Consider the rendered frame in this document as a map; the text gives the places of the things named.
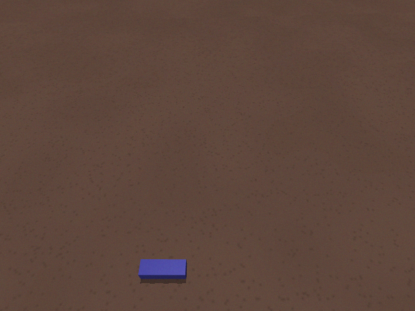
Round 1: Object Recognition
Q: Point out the carton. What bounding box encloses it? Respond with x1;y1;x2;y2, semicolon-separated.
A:
138;259;187;279

